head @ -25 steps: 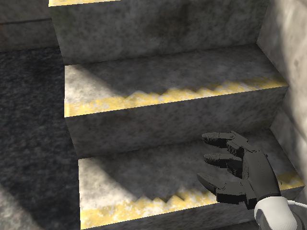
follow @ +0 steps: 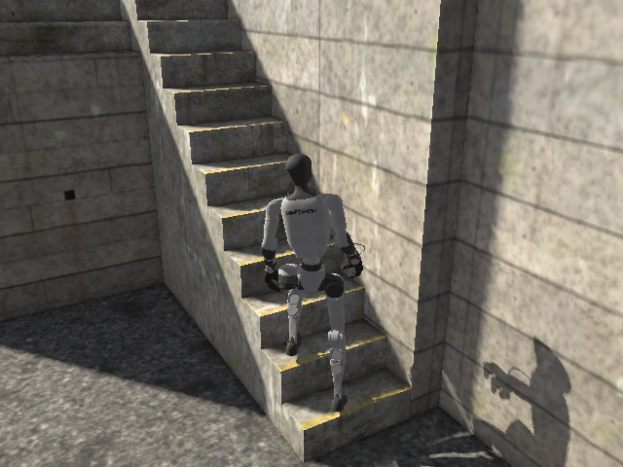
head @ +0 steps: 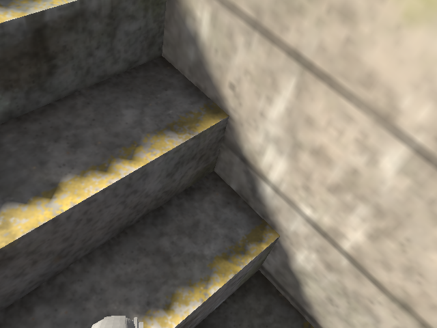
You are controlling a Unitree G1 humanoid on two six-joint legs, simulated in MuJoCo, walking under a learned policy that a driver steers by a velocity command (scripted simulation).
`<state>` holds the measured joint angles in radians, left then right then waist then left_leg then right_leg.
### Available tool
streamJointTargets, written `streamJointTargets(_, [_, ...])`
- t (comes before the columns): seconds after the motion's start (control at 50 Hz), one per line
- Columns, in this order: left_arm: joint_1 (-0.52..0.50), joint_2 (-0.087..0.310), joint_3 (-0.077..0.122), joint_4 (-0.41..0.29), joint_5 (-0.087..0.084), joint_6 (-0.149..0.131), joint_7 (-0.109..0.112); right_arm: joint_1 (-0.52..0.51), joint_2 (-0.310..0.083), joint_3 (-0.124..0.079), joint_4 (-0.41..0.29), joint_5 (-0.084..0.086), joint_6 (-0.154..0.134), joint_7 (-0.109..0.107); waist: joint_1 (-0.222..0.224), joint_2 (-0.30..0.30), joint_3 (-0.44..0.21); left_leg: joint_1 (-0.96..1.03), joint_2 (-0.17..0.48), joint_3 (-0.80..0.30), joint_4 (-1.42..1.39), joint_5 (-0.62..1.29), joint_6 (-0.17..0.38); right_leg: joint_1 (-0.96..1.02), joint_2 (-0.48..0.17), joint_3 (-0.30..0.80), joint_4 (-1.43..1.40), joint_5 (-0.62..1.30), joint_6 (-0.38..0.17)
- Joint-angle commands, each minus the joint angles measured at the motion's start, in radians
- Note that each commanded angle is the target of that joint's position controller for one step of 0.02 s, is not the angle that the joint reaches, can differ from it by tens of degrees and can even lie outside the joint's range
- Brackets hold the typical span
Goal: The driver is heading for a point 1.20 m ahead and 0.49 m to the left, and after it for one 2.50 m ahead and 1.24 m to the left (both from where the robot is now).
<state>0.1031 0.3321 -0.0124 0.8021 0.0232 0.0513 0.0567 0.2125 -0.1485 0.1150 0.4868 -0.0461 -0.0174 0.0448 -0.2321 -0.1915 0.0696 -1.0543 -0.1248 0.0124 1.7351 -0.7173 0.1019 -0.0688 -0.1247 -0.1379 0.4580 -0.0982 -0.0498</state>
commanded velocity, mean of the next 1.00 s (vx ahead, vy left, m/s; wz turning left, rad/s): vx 0.55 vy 0.16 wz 0.64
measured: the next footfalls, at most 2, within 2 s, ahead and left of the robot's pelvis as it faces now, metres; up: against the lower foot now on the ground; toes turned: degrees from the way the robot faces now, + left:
left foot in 0.04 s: +0.17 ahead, +0.10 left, +0.23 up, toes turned -14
right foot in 0.32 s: -0.10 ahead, -0.11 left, +0.00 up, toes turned -1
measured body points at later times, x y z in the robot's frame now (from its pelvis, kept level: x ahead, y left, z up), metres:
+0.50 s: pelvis -0.11 +0.06 -0.03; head -0.17 +0.07 +0.42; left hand -0.06 +0.33 -0.15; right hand +0.09 -0.12 -0.09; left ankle -0.07 +0.17 -0.53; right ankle -0.14 -0.10 -0.77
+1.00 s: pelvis -0.21 +0.31 -0.21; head -0.20 +0.44 +0.22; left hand -0.25 +0.58 -0.41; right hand -0.12 +0.03 -0.28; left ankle -0.17 +0.42 -0.97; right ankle -0.22 -0.05 -0.52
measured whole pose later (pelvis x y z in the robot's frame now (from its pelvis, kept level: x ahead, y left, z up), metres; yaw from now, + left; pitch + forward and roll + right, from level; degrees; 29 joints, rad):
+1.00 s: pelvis -0.21 +0.31 -0.21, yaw +34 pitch +4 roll -17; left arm 0.12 0.29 0.09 0.88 -0.05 0.09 0.05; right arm 0.47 -0.27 0.03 0.95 -0.03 0.02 -0.02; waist -0.08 0.07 0.12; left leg -0.48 0.24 -0.14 0.49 -0.08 -0.10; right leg -0.39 -0.26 0.10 2.04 -0.86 0.27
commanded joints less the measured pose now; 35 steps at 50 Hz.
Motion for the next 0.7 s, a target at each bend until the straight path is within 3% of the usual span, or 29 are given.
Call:
streamJointTargets(0.02, [-0.092, 0.141, 0.049, -0.252, -0.04, -0.069, -0.011, 0.446, -0.399, -0.158, 0.074, -0.017, 0.054, -0.044, -0.019, 0.631, -0.611, 0.984, 0.022, -0.403, -0.843, 0.006, 0.154, -0.286, -0.034, 0.16, 0.595, 0.553, -0.178])
streamJointTargets(0.04, [-0.099, 0.004, 0.007, -0.29, -0.024, -0.079, -0.055, 0.271, -0.414, -0.16, 0.064, -0.042, 0.034, -0.059, 0.111, 0.856, -0.573, 0.897, 0.052, -0.668, -1.147, -0.167, 0.185, -0.398, 0.174, 0.209, 0.854, 0.018, -0.166])
streamJointTargets(0.06, [-0.068, -0.095, -0.008, -0.263, -0.011, -0.095, -0.093, 0.135, -0.243, -0.11, 0.051, -0.029, 0.025, -0.042, 0.224, 0.652, -0.461, 0.678, -0.016, -0.611, -1.114, -0.161, 0.129, -0.377, 0.23, 0.278, 1.094, -0.075, -0.143])
streamJointTargets(0.08, [-0.102, -0.108, -0.006, -0.288, -0.012, -0.1, -0.114, 0.108, -0.196, -0.084, 0.013, -0.022, 0.015, -0.03, 0.236, 0.573, -0.399, 0.425, 0.001, -0.701, -1.207, -0.28, 0.074, -0.395, 0.241, 0.284, 1.181, -0.142, -0.127])
streamJointTargets(0.1, [-0.033, -0.077, -0.003, -0.268, 0.024, -0.097, -0.126, 0.012, -0.138, -0.079, -0.022, 0.017, 0.006, -0.017, 0.298, 0.509, -0.252, 0.191, -0.063, -0.578, -1.196, -0.146, 0.001, -0.278, 0.265, 0.226, 1.164, -0.203, -0.101])
streamJointTargets(0.14, [0.248, -0.028, -0.002, -0.159, 0.047, -0.088, -0.127, -0.186, -0.098, -0.071, -0.112, 0.055, -0.011, -0.026, 0.434, 0.393, -0.228, -0.12, -0.148, -0.257, -1.064, 0.163, -0.106, 0.034, 0.278, 0.117, 1.04, -0.206, -0.073])
streamJointTargets(0.16, [0.392, 0.018, 0.006, -0.092, 0.056, -0.078, -0.115, -0.303, -0.088, -0.072, -0.165, 0.053, -0.024, -0.034, 0.479, 0.356, -0.183, -0.313, -0.146, -0.176, -1.024, 0.263, -0.146, 0.217, 0.276, 0.062, 0.897, -0.21, -0.076])
streamJointTargets(0.18, [0.58, 0.061, 0.018, -0.005, 0.065, -0.056, -0.073, -0.444, -0.053, -0.063, -0.268, 0.036, -0.03, -0.024, 0.492, 0.345, -0.114, -0.543, -0.152, -0.138, -0.959, 0.395, -0.191, 0.45, 0.238, 0.058, 0.663, -0.301, -0.093])
streamJointTargets(0.2, [0.612, -0.02, 0.003, 0.022, 0.074, -0.043, -0.058, -0.455, -0.028, -0.063, -0.263, 0.058, -0.019, -0.019, 0.529, 0.175, -0.043, -0.545, -0.205, -0.04, -0.732, 0.236, -0.258, 0.442, 0.136, 0.075, 0.189, -0.129, -0.133])
streamJointTargets(0.22, [0.365, -0.117, -0.015, -0.021, 0.037, -0.065, -0.055, -0.291, -0.021, -0.067, -0.232, 0.07, 0.004, -0.016, 0.368, -0.127, 0.0, -0.397, -0.142, -0.056, -0.191, 0.145, -0.187, 0.226, -0.023, 0.203, 0.001, 0.169, -0.129])
streamJointTargets(0.24, [-0.012, -0.18, -0.05, -0.121, 0.028, -0.081, -0.062, -0.002, -0.033, -0.078, -0.15, 0.065, 0.019, -0.025, 0.094, -0.201, -0.003, -0.191, -0.098, -0.122, 0.291, 0.196, -0.132, -0.075, -0.008, 0.114, -0.038, 0.263, -0.068])
streamJointTargets(0.26, [-0.267, -0.177, -0.056, -0.204, 0.01, -0.092, -0.052, 0.251, -0.115, -0.112, -0.091, 0.066, 0.051, -0.022, -0.091, -0.169, -0.048, 0.061, -0.105, -0.136, 0.437, 0.234, -0.148, -0.265, 0.015, 0.055, -0.159, 0.306, -0.046])
streamJointTargets(0.28, [-0.363, -0.149, -0.057, -0.253, 0.011, -0.098, -0.049, 0.387, -0.19, -0.138, -0.065, 0.054, 0.077, -0.019, -0.161, -0.017, -0.096, 0.277, -0.132, -0.099, 0.559, 0.263, -0.173, -0.372, 0.013, 0.063, -0.262, 0.391, -0.068])
streamJointTargets(0.3, [-0.339, -0.093, -0.039, -0.264, 0.025, -0.098, -0.041, 0.39, -0.238, -0.156, -0.082, 0.043, 0.086, -0.022, -0.165, 0.144, -0.109, 0.397, -0.148, -0.095, 0.464, 0.265, -0.175, -0.423, 0.036, 0.019, -0.258, 0.405, -0.082])
streamJointTargets(0.34, [-0.199, 0.031, -0.003, -0.234, 0.052, -0.064, -0.015, 0.19, -0.195, -0.118, -0.127, 0.055, 0.055, -0.031, -0.051, 0.271, -0.036, 0.36, -0.154, -0.075, 0.206, 0.242, -0.122, -0.437, 0.026, -0.07, -0.286, 0.413, -0.133])
streamJointTargets(0.36, [-0.131, 0.155, 0.051, -0.189, 0.006, -0.07, 0.011, 0.205, -0.117, -0.066, -0.129, 0.05, 0.022, -0.007, -0.066, 0.078, -0.047, 0.347, 0.029, -0.006, -0.25, 0.132, -0.09, -0.294, -0.109, -0.021, -0.291, 0.382, -0.15])
streamJointTargets(0.38, [0.046, 0.118, 0.043, -0.189, -0.002, -0.059, 0.032, 0.026, -0.106, -0.063, -0.129, 0.056, 0.015, 0.005, 0.101, 0.102, -0.013, 0.083, 0.031, 0.109, -0.334, 0.101, -0.131, -0.004, -0.142, 0.037, -0.285, 0.138, -0.182])
streamJointTargets(0.4, [0.101, 0.231, 0.09, -0.133, -0.039, -0.042, 0.023, -0.059, -0.056, -0.041, -0.188, 0.079, 0.035, 0.015, 0.101, -0.093, -0.072, -0.049, 0.263, 0.047, -0.446, 0.083, -0.151, 0.211, -0.451, 0.259, -0.315, -0.188, -0.209])
streamJointTargets(0.42, [0.085, 0.186, 0.088, -0.183, -0.032, -0.028, 0.033, -0.128, -0.142, -0.057, -0.19, 0.102, 0.038, -0.016, 0.223, 0.108, -0.03, -0.19, 0.263, 0.056, -0.334, 0.258, -0.173, 0.256, -0.41, 0.34, -0.336, -0.538, -0.201])
streamJointTargets(0.44, [0.144, 0.148, 0.075, -0.193, -0.002, -0.024, 0.053, -0.221, -0.179, -0.083, -0.19, 0.131, 0.047, -0.038, 0.258, 0.164, 0.07, -0.392, 0.221, -0.018, -0.129, 0.174, -0.172, 0.25, -0.43, 0.329, -0.365, -0.666, -0.214])
streamJointTargets(0.46, [0.114, 0.123, 0.062, -0.183, 0.015, -0.03, 0.052, -0.245, -0.179, -0.093, -0.201, 0.13, 0.061, -0.061, 0.204, 0.144, 0.168, -0.443, 0.214, -0.075, 0.032, 0.159, -0.157, 0.116, -0.441, 0.273, -0.377, -0.62, -0.195])
streamJointTargets(0.48, [0.032, 0.103, 0.043, -0.197, -0.005, -0.041, 0.042, -0.173, -0.175, -0.095, -0.192, 0.108, 0.079, -0.087, 0.148, 0.119, 0.159, -0.419, 0.215, -0.075, 0.302, 0.195, -0.176, 0.026, -0.49, 0.242, -0.383, -0.544, -0.198])
streamJointTargets(0.52, [-0.212, 0.09, 0.031, -0.282, 0.03, -0.092, -0.002, 0.115, -0.256, -0.139, -0.112, 0.099, 0.09, -0.103, -0.012, 0.099, 0.021, 0.115, 0.188, -0.014, 0.168, 0.451, -0.182, -0.295, -0.284, -0.086, -0.344, -0.44, -0.084])
streamJointTargets(0.54, [-0.159, 0.1, 0.046, -0.264, 0.019, -0.101, -0.008, 0.106, -0.251, -0.137, -0.096, 0.098, 0.091, -0.104, 0.013, 0.055, -0.005, 0.237, 0.185, -0.008, -0.123, 0.492, -0.141, -0.314, -0.195, -0.171, -0.336, -0.506, -0.068])
streamJointTargets(0.56, [-0.047, 0.078, 0.041, -0.256, 0.02, -0.116, -0.001, 0.04, -0.256, -0.163, -0.098, 0.095, 0.091, -0.115, 0.091, 0.017, 0.022, 0.202, 0.191, -0.04, 0.082, 0.601, -0.153, -0.276, -0.279, -0.099, -0.354, -0.557, -0.094])
streamJointTargets(0.58, [-0.136, 0.071, 0.032, -0.272, 0.029, -0.117, 0.003, 0.15, -0.282, -0.192, -0.063, 0.111, 0.104, -0.107, 0.003, 0.031, 0.024, 0.23, 0.233, -0.105, 0.082, 0.713, -0.164, -0.266, -0.312, -0.159, -0.32, -0.507, -0.046])
streamJointTargets(0.6, [-0.144, 0.09, 0.045, -0.278, 0.011, -0.114, 0.006, 0.19, -0.275, -0.198, -0.047, 0.108, 0.102, -0.081, -0.011, 0.05, 0.008, 0.272, 0.239, -0.113, -0.068, 0.742, -0.156, -0.22, -0.272, -0.222, -0.298, -0.476, -0.021])
streamJointTargets(0.66, [-0.137, 0.063, 0.054, -0.315, -0.008, -0.082, -0.023, 0.119, -0.205, -0.192, -0.045, 0.1, 0.106, -0.064, 0.064, 0.033, -0.039, 0.295, 0.328, -0.094, -0.494, 0.759, -0.124, -0.023, -0.273, -0.284, -0.15, -0.491, 0.021])
streamJointTargets(0.7, [-0.06, 0.042, 0.062, -0.294, -0.005, -0.058, -0.042, 0.139, -0.202, -0.205, -0.01, 0.104, 0.109, -0.053, 0.13, 0.037, -0.05, 0.35, 0.381, -0.093, -0.806, 0.985, -0.094, 0.054, -0.292, -0.31, 0.052, -0.536, 0.076])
